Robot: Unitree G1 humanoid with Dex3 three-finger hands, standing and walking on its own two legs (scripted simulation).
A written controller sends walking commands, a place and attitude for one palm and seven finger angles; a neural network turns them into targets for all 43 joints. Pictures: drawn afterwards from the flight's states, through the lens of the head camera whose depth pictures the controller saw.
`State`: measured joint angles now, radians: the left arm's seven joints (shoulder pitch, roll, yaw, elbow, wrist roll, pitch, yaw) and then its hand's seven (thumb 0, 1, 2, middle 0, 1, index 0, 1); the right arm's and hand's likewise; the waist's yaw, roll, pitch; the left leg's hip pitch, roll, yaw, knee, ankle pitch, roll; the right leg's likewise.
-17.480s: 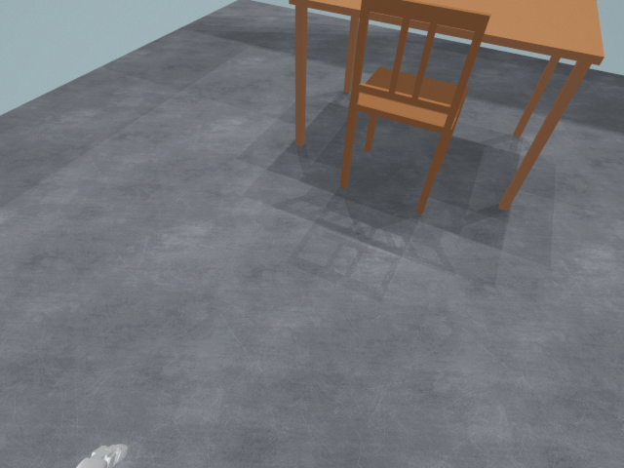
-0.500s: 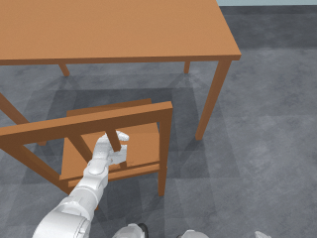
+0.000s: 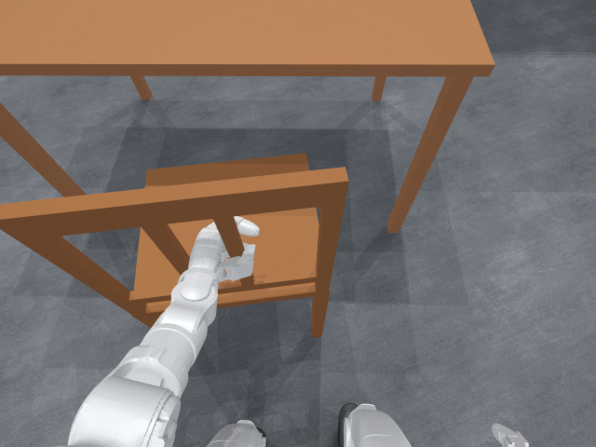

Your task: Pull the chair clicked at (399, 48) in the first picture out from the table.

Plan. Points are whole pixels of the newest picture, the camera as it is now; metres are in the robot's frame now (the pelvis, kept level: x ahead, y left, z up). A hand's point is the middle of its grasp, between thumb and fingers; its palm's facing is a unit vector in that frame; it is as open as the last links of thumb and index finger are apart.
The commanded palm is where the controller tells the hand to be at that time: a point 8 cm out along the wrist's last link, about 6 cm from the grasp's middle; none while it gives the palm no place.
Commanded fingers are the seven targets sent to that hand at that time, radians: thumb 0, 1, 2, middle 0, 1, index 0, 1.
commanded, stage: step backward, pulling the chair out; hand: left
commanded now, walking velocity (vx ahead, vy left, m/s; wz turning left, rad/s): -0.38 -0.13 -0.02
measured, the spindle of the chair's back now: (180, 259) +0.38 +0.21 -0.08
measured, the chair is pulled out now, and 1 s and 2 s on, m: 0.21 0.26 0.31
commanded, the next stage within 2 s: none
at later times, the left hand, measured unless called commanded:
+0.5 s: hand (234, 296) +0.31 +0.11 -0.06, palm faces -0.06 -0.98 -0.19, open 5.5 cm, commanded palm +0.32 +0.16 -0.05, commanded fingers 0.00 0.90 0.90 -0.50 -1.45 -0.50 -1.45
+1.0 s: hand (233, 298) +0.31 +0.11 -0.06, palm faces -0.01 -0.98 -0.19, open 5.5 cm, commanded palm +0.31 +0.16 -0.06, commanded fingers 0.00 0.90 0.90 -0.50 -1.45 -0.50 -1.45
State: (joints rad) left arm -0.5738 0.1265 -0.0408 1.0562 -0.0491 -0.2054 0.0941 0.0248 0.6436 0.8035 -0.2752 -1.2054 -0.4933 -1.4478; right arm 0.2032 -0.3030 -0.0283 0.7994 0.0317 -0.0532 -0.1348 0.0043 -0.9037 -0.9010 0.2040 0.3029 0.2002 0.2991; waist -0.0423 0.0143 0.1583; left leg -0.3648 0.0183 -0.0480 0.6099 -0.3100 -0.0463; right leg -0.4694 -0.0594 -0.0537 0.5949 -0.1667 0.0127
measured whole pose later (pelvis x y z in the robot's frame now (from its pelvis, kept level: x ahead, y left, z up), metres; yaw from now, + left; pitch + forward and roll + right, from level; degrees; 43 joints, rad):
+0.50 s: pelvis -0.05 +0.00 +0.00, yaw -3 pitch +3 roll +1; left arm -0.48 0.16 0.01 1.06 -0.04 -0.26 0.10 0.04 0.65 0.80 -0.31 -1.20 -0.49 -1.45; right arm 0.26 -0.24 -0.01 0.77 0.03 -0.03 -0.13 0.00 -0.90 -0.90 0.21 0.30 0.20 0.30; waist -0.06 0.01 0.11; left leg -0.42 0.04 -0.01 0.63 -0.27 -0.04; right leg -0.50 -0.03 -0.02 0.52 -0.07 0.01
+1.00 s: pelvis -0.06 -0.01 -0.01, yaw +1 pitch +4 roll +0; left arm -0.54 0.15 0.04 1.11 -0.03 -0.25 0.11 0.05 0.64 0.81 -0.32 -1.21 -0.49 -1.45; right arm 0.23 -0.26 0.00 0.80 0.02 -0.06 -0.12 0.00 -0.90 -0.90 0.21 0.30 0.20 0.30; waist -0.08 0.02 0.11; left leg -0.40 0.00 -0.02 0.76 -0.46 -0.02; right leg -0.54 -0.05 -0.07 0.54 -0.07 -0.01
